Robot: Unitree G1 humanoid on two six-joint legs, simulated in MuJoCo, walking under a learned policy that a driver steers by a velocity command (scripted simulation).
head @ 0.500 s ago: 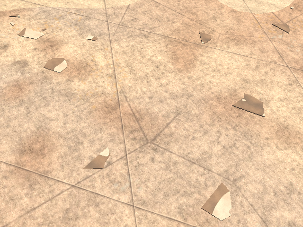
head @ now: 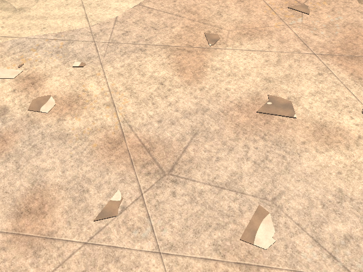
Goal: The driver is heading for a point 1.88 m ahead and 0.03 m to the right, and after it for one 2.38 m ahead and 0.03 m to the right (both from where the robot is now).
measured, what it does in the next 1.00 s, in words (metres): steps on the spot: left foot, then right foot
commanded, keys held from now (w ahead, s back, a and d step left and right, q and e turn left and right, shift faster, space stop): e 0.18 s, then no key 0.30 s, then w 0.12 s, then no key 0.40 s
